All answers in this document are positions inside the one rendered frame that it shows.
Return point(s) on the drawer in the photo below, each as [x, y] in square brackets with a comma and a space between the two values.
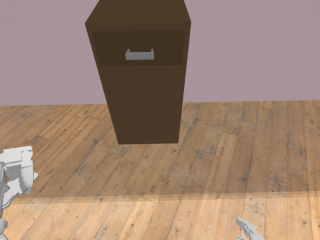
[167, 45]

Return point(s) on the handle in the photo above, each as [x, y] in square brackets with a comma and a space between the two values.
[139, 55]

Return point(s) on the robot left hand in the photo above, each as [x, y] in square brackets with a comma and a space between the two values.
[17, 163]

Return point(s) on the robot right hand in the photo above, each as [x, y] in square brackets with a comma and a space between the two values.
[249, 229]

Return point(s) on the cabinet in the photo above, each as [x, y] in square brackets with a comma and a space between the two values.
[144, 102]

